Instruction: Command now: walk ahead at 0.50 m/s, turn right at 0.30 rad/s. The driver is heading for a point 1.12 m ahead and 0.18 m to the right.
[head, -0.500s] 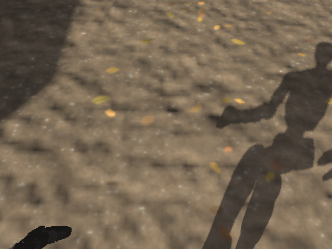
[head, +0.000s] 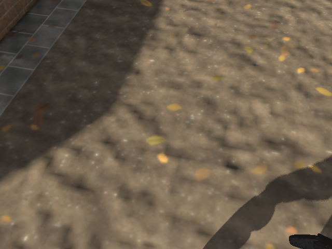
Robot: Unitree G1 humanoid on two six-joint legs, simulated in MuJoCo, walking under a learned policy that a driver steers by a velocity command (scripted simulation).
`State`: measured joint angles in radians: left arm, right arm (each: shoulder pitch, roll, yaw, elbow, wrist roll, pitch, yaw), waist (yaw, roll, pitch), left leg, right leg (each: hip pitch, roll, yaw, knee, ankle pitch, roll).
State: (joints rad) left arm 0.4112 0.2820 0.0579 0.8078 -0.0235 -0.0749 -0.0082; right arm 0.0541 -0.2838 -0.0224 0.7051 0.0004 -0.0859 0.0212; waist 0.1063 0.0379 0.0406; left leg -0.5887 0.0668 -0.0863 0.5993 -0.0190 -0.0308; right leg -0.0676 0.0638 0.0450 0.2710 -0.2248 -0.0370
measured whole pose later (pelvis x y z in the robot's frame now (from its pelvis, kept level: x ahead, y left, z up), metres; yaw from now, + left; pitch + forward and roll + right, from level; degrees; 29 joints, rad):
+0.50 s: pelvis +0.26 +0.02 -0.01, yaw -17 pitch +1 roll +3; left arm 0.13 0.29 0.06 0.64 -0.02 -0.02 -0.04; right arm 0.32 -0.30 -0.07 0.85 0.00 -0.08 0.00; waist -0.09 -0.04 0.04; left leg 0.04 -0.01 0.20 0.23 -0.29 0.00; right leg -0.66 -0.10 0.02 0.73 -0.03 -0.01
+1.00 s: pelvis +0.50 -0.12 +0.00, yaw -16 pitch +0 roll -2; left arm 0.30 0.26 0.06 0.78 0.01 -0.09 -0.01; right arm 0.18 -0.29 -0.05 0.81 0.02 -0.05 0.02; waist 0.04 0.05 0.03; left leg -0.69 0.10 -0.07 0.74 0.09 -0.01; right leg 0.03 0.07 -0.15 0.19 -0.24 -0.07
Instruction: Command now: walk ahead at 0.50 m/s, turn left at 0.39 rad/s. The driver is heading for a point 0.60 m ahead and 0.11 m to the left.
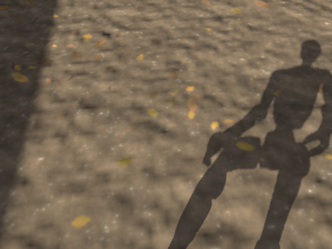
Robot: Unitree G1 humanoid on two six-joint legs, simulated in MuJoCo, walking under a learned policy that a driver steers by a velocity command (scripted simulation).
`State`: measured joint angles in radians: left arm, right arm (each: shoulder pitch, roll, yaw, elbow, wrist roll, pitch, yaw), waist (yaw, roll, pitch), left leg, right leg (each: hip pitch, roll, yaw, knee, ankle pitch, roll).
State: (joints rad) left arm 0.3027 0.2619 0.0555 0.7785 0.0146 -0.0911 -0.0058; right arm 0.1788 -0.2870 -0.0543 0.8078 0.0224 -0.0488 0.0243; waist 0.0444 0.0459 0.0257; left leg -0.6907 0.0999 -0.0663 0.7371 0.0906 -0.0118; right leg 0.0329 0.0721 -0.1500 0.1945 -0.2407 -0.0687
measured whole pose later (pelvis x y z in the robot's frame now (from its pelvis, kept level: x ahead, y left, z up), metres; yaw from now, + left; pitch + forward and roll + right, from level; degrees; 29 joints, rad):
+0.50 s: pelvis +0.29 +0.06 +0.00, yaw +17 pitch +2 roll +0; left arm 0.08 0.29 0.04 0.69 0.01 -0.09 0.00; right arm 0.31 -0.29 -0.06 0.73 0.02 -0.04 0.00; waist -0.06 -0.03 0.04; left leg -0.15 -0.11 -0.12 0.35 -0.22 0.08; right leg -0.65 -0.09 0.10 0.69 -0.02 0.08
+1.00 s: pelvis +0.51 +0.06 +0.00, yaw +21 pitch +1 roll -1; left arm 0.20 0.23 0.02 0.85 0.01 -0.05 -0.02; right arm 0.16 -0.26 -0.04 0.71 0.00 0.02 -0.03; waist 0.04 0.03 0.04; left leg -0.40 0.04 -0.07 0.60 -0.20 -0.05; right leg -0.22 0.05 -0.03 0.40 -0.19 -0.05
